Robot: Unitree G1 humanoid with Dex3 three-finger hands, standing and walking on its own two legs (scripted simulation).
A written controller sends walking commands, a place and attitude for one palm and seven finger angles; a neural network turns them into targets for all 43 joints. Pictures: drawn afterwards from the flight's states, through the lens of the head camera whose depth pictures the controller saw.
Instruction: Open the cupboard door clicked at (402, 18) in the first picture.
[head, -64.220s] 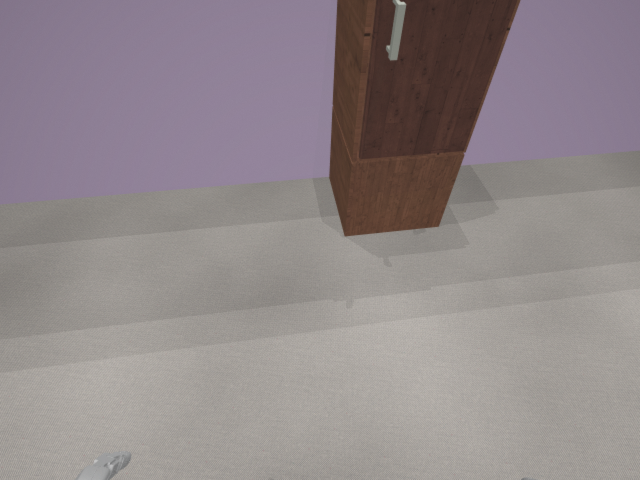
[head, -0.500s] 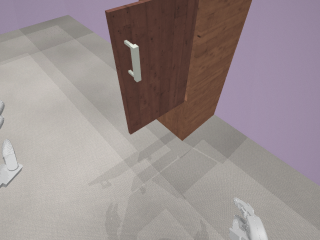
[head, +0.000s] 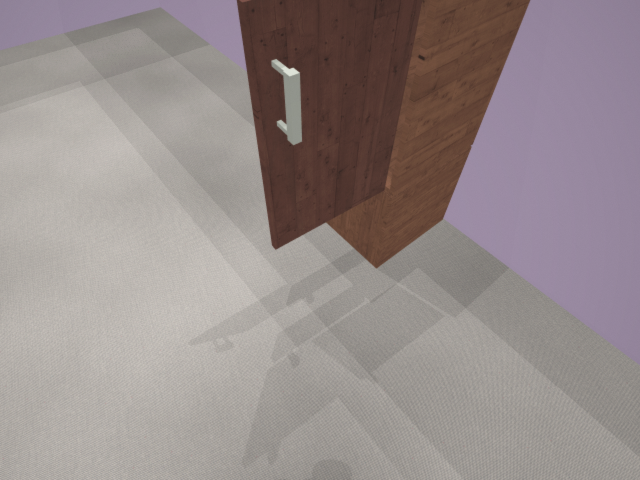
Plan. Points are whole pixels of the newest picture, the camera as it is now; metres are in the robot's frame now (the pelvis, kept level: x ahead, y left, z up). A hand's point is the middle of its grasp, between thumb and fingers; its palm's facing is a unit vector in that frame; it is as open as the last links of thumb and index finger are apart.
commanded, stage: let the arm hang, fingers relaxed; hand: left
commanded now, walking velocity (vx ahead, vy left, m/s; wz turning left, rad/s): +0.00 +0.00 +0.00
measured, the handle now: (286, 103) +0.68 +0.10 +0.08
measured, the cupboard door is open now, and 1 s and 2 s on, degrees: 86 86 86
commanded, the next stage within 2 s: look to check the result in 0.64 s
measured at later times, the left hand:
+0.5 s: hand out of the picture +0.11 +0.24 -0.14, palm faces -0.03 -0.94 -0.33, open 7.4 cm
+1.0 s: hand out of the picture +0.13 +0.24 -0.14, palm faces -0.04 -0.93 -0.36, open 7.4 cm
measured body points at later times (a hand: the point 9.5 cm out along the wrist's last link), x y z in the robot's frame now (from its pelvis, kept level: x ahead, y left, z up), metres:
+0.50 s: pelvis +0.02 +0.01 +0.01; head +0.03 -0.01 +0.46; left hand +0.11 +0.29 -0.12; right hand +0.06 -0.26 -0.15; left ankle +0.03 +0.12 -0.74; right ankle +0.05 -0.10 -0.74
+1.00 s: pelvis +0.04 -0.01 +0.01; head +0.07 -0.02 +0.46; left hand +0.13 +0.29 -0.12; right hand +0.12 -0.30 -0.14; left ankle +0.03 +0.12 -0.74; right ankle +0.05 -0.10 -0.74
